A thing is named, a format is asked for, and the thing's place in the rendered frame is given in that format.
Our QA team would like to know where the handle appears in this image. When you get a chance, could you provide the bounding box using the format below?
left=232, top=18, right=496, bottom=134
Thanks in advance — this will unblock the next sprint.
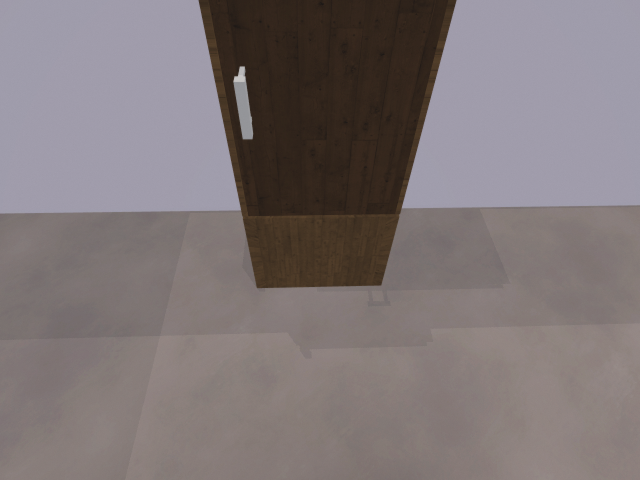
left=233, top=66, right=253, bottom=139

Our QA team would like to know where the cupboard door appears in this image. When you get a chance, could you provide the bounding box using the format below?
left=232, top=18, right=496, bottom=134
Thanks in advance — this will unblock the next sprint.
left=209, top=0, right=448, bottom=216

